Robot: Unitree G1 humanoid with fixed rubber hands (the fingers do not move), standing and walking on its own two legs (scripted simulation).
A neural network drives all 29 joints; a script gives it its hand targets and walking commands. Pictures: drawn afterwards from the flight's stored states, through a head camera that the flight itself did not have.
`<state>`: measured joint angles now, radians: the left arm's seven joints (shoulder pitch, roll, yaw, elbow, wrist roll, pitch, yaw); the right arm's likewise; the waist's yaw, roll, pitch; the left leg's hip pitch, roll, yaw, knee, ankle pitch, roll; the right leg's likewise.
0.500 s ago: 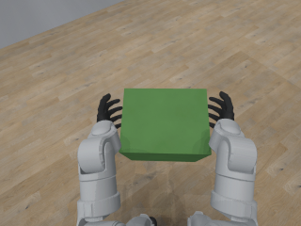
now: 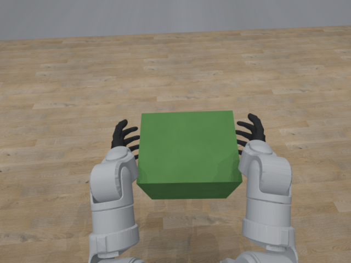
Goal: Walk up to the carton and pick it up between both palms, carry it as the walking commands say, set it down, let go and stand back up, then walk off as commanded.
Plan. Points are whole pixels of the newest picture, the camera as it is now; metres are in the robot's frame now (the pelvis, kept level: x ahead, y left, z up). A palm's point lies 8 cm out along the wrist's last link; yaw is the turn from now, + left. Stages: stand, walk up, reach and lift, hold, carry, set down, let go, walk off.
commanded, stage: carry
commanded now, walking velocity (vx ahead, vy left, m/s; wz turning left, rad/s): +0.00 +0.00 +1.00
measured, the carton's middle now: (187, 159) +0.37 +0.00 +0.02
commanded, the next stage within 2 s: none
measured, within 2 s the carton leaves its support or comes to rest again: neither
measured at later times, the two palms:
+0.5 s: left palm (14, 227) +0.18 +0.27 +0.12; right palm (172, 152) +0.31 +0.04 +0.13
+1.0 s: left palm out of the picture -0.04 +0.33 +0.11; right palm (80, 222) +0.19 +0.18 +0.11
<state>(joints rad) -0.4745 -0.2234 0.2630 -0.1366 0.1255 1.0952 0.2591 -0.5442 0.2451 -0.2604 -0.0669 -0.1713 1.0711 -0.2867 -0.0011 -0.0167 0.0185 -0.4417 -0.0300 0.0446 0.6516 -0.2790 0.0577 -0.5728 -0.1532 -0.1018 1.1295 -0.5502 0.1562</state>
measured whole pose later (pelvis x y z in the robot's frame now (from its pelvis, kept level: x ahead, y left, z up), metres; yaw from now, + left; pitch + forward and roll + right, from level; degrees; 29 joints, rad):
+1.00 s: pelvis -0.11 -0.02 +0.00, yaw +57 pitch +5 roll -1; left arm -0.48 -0.23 0.22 -0.12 0.11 1.08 0.27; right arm -0.50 0.23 -0.25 -0.15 -0.17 1.09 -0.28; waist 0.00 0.06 -0.01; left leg -0.49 -0.21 -0.23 0.50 -0.05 0.05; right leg -0.33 0.01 0.00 0.60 -0.43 0.05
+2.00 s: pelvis -0.19 -0.10 +0.01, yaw +73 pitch +0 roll +0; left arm -0.53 -0.22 0.28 0.03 0.18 1.16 0.25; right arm -0.58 0.18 -0.26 0.10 -0.18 1.15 -0.27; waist -0.03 0.01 -0.11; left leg -0.43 0.00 0.06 0.55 -0.19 0.03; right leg -0.37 -0.04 -0.09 0.61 -0.28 -0.01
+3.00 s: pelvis -0.06 +0.19 +0.03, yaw +75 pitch +4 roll +2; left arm -0.23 -0.15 0.05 -0.31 0.10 1.26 0.24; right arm -0.24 0.15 -0.05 -0.31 -0.12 1.26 -0.26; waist 0.02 0.01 -0.11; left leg -0.53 0.05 0.07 0.79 -0.28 -0.02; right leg -0.14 -0.05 -0.22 0.34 -0.28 -0.04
